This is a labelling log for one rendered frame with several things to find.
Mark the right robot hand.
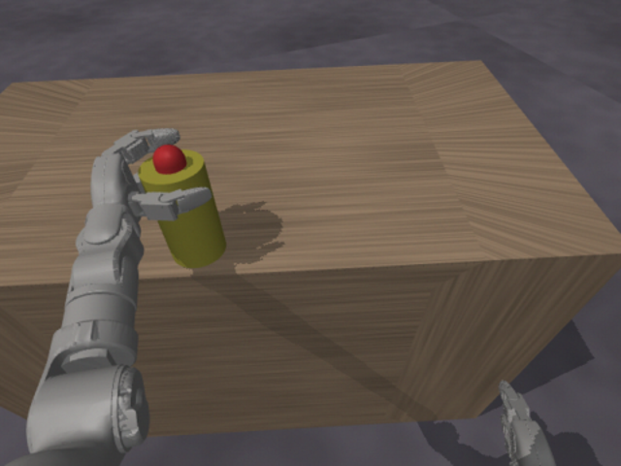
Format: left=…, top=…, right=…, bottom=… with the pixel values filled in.
left=499, top=381, right=556, bottom=466

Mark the bottle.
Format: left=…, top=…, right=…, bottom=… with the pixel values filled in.
left=138, top=145, right=226, bottom=268

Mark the left robot hand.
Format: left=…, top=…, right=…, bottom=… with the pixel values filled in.
left=90, top=128, right=212, bottom=222

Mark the left robot arm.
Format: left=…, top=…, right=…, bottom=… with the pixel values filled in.
left=5, top=203, right=150, bottom=466

